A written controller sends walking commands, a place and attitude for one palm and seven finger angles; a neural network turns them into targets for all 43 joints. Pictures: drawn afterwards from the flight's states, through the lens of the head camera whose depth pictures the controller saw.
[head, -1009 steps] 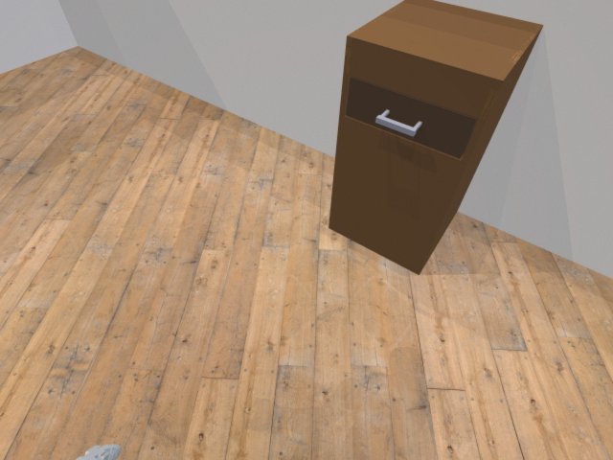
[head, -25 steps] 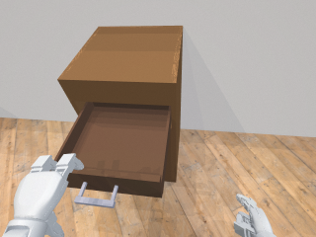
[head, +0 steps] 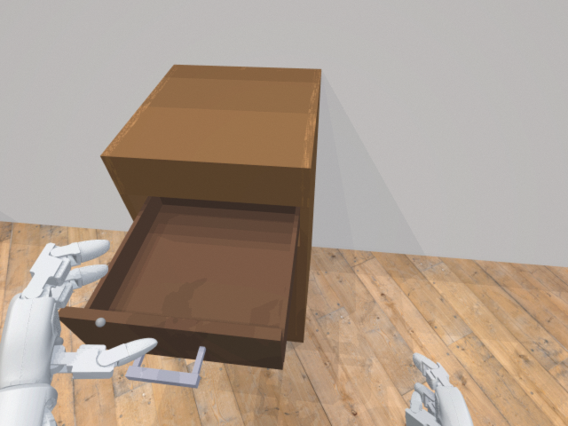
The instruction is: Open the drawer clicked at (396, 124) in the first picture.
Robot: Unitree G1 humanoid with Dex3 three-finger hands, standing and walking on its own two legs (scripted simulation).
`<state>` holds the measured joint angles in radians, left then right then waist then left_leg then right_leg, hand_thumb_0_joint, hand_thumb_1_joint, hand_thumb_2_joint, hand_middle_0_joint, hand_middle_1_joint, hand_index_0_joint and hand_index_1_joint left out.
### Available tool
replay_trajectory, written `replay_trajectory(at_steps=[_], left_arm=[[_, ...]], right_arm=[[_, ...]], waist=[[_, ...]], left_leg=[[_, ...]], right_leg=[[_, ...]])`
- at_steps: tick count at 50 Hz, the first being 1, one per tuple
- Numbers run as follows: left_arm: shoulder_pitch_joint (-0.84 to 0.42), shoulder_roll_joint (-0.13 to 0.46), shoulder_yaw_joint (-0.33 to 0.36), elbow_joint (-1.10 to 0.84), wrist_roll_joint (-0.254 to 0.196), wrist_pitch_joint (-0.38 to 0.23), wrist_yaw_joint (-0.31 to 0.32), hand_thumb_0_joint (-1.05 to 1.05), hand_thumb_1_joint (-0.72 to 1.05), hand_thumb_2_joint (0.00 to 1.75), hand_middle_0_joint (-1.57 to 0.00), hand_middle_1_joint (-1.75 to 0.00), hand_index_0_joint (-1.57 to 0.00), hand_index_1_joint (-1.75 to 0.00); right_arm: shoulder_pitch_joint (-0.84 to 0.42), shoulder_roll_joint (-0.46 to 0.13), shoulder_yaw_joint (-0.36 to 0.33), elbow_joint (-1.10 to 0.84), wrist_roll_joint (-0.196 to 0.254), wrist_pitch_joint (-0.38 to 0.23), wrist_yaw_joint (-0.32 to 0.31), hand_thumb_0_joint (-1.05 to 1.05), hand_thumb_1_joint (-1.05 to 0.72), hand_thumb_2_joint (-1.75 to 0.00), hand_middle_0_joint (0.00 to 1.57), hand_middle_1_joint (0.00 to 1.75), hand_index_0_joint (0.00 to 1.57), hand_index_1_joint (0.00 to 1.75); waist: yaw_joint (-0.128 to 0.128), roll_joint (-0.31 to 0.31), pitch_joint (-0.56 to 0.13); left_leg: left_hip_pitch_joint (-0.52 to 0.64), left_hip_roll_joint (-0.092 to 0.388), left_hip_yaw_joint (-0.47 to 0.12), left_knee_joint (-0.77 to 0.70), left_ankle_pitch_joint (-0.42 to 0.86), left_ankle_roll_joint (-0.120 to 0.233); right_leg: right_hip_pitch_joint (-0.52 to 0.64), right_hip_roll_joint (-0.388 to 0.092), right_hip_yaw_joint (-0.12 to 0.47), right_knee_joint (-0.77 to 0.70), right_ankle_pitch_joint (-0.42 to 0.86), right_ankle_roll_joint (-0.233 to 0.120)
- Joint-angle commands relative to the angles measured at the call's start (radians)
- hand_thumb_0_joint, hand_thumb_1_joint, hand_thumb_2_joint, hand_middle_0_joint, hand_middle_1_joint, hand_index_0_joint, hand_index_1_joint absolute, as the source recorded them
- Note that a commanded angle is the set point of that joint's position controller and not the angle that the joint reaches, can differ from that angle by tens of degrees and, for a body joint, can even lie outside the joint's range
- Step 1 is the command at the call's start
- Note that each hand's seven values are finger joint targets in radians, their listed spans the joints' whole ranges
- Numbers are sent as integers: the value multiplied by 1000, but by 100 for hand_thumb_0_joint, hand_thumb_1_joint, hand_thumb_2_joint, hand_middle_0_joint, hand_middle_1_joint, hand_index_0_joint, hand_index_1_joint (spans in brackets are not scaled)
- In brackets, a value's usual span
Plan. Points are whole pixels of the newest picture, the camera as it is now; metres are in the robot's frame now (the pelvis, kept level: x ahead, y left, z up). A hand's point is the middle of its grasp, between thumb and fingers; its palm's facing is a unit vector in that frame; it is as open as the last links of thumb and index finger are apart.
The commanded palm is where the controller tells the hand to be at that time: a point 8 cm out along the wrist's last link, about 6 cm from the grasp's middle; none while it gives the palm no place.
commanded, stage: draw the hand back to the body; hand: left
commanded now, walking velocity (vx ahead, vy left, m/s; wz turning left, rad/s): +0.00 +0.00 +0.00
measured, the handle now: (167, 363) +0.24 +0.24 -0.13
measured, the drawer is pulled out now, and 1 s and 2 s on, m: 0.30 0.30 0.30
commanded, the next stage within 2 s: step back with the hand held close in 0.62 s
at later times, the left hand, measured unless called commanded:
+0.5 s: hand (75, 327) +0.17 +0.23 +0.16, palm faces +0.41 -0.82 -0.40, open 8.0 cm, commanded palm +0.12 +0.27 +0.17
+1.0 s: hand (74, 332) +0.17 +0.23 +0.15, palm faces +0.29 -0.81 -0.50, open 7.4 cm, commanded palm +0.10 +0.28 +0.17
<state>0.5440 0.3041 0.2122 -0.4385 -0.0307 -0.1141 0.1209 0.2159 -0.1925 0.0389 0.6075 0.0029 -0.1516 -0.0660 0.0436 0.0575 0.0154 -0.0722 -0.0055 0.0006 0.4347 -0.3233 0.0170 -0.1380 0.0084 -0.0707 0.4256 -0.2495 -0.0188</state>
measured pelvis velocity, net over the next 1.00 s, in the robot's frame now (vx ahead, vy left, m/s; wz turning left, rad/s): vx -0.03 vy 0.00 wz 0.00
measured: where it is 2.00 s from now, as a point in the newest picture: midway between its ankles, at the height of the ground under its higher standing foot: outside the picture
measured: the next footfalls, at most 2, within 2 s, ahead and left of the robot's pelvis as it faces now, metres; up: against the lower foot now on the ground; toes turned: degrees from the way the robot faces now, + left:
right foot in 1.80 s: -0.12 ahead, -0.13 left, +0.00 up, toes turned -3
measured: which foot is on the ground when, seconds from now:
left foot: down 0.00-1.00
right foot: down 0.00-1.00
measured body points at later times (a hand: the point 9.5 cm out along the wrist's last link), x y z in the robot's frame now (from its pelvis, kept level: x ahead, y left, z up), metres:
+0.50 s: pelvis -0.01 -0.01 +0.00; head -0.02 -0.04 +0.45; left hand +0.14 +0.27 +0.18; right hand +0.19 -0.22 -0.08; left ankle -0.05 +0.11 -0.74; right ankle -0.01 -0.11 -0.74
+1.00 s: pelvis -0.03 +0.00 +0.00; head +0.01 +0.00 +0.45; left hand +0.15 +0.28 +0.18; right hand +0.16 -0.24 -0.09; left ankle -0.05 +0.11 -0.74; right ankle -0.01 -0.11 -0.74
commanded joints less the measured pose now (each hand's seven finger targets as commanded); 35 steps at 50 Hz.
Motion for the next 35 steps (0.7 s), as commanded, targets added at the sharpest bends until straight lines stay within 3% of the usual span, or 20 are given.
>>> replay_trajectory(at_steps=[1, 6, 9, 11, 14, 16, 17, 18, 20, 21, 23, 25, 28, 31, 35], left_arm=[[-28, 141, 125, -225, -12, -76, 9, 0, 20, 60, -25, -75, -25, -75], [-46, 161, 149, -253, -13, -83, 12, 0, 37, 68, -24, -64, -24, -64], [-46, 162, 165, -229, -18, -86, 16, 0, 48, 72, -23, -57, -23, -57], [-67, 180, 186, -244, -19, -89, 15, 0, 55, 75, -22, -52, -22, -52], [-57, 172, 193, -215, -27, -94, 15, 0, 65, 80, -22, -46, -22, -46], [-73, 189, 207, -240, -25, -97, 14, 0, 73, 82, -21, -41, -21, -41], [-51, 158, 187, -195, -27, -94, 11, 0, 76, 84, -21, -39, -21, -39], [-58, 154, 176, -213, -29, -95, 8, 0, 80, 86, -21, -37, -21, -37], [-58, 158, 179, -210, -28, -95, 8, 0, 87, 88, -20, -32, -20, -32], [-67, 169, 183, -217, -24, -95, 7, 0, 90, 90, -20, -30, -20, -30], [-66, 169, 182, -221, -27, -94, 8, 0, 90, 90, -20, -30, -20, -30], [-61, 178, 195, -217, -27, -97, 11, 0, 90, 90, -20, -30, -20, -30], [-62, 173, 193, -210, -29, -96, 9, 0, 90, 90, -20, -30, -20, -30], [-78, 184, 199, -222, -23, -96, 10, 0, 90, 90, -20, -30, -20, -30], [-71, 179, 190, -240, -25, -99, 13, 0, 90, 90, -20, -30, -20, -30]], right_arm=[[-138, -102, -57, -160, -1, -71, -7, 0, -90, -90, 20, 30, 20, 30], [-144, -107, -61, -154, 3, -70, -7, 0, -90, -90, 20, 30, 20, 30], [-144, -106, -63, -150, 4, -65, -11, 0, -90, -90, 20, 30, 20, 30], [-152, -105, -63, -151, 5, -64, -13, 0, -90, -90, 20, 30, 20, 30], [-154, -102, -64, -149, 6, -62, -14, 0, -90, -90, 20, 30, 20, 30], [-161, -100, -64, -150, 7, -66, -14, 0, -90, -90, 20, 30, 20, 30], [-157, -100, -62, -141, 5, -64, -13, 0, -90, -90, 20, 30, 20, 30], [-158, -101, -63, -149, 8, -64, -10, 0, -90, -90, 20, 30, 20, 30], [-158, -103, -65, -150, 8, -63, -8, 0, -90, -90, 20, 30, 20, 30], [-165, -105, -67, -148, 7, -65, -10, 0, -90, -90, 20, 30, 20, 30], [-160, -101, -64, -150, 7, -65, -9, 0, -90, -90, 20, 30, 20, 30], [-161, -99, -64, -149, 6, -66, -10, 0, -90, -90, 20, 30, 20, 30], [-167, -97, -65, -146, 6, -64, -12, 0, -90, -90, 20, 30, 20, 30], [-170, -99, -65, -142, 4, -66, -13, 0, -90, -90, 20, 30, 20, 30], [-161, -100, -65, -146, 6, -69, -11, 0, -90, -90, 20, 30, 20, 30]], waist=[[8, 7, -100], [9, 16, -101], [9, -21, -80], [12, 16, -75], [13, -24, -61], [15, 8, -65], [10, 2, -36], [10, -8, -50], [11, -26, -63], [12, -5, -57], [13, 9, -65], [15, -27, -68], [14, -23, -61], [14, 18, -59], [13, 6, -84]], left_leg=[[-50, 39, 1, -59, 413, -11], [-44, 36, -2, -67, 396, -12], [-53, 34, 0, -77, 355, -7], [-50, 29, 1, -77, 335, -8], [-55, 29, 0, -85, 299, -3], [-46, 28, 3, -81, 305, -4], [-57, 28, 5, -84, 296, -2], [-55, 31, -1, -87, 294, -3], [-50, 31, 0, -86, 297, 0], [-46, 28, 2, -84, 295, -1], [-48, 27, 0, -87, 289, 0], [-50, 26, 0, -87, 293, 2], [-48, 27, 2, -86, 286, 3], [-43, 23, 3, -85, 287, 0], [-34, 25, 0, -88, 295, 1]], right_leg=[[93, -35, 9, -52, 298, -5], [92, -35, 11, -57, 279, -4], [85, -33, 8, -63, 258, -1], [81, -34, 19, -77, 243, -4], [75, -33, 17, -84, 215, -1], [76, -33, 26, -92, 220, -2], [66, -33, 22, -95, 216, -1], [73, -35, 23, -89, 210, 0], [78, -34, 25, -88, 213, 2], [72, -32, 29, -97, 210, 0], [79, -35, 30, -93, 207, 0], [85, -34, 29, -93, 214, 2], [81, -36, 34, -101, 210, 3], [76, -35, 39, -111, 205, -1], [90, -36, 33, -99, 209, 1]])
